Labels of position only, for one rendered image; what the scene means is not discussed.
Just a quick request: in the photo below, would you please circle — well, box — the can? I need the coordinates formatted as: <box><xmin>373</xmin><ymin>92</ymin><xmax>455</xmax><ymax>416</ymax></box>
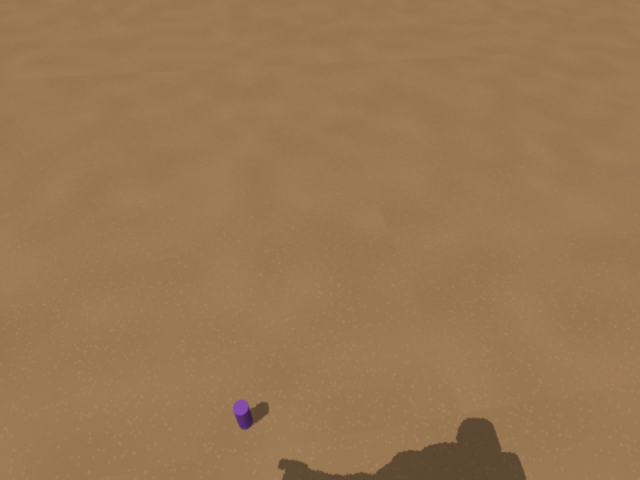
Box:
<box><xmin>233</xmin><ymin>400</ymin><xmax>253</xmax><ymax>429</ymax></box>

